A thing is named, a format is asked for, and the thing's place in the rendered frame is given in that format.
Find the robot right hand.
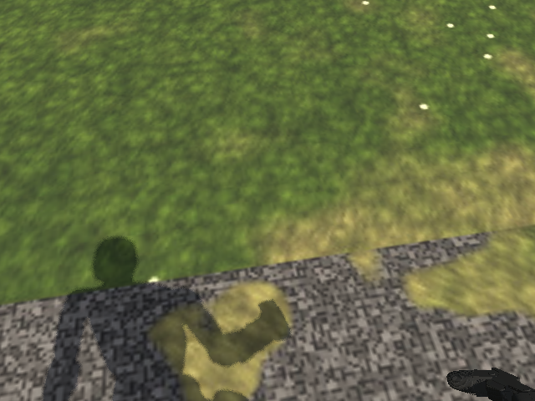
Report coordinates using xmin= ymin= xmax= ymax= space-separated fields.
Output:
xmin=446 ymin=368 xmax=535 ymax=401

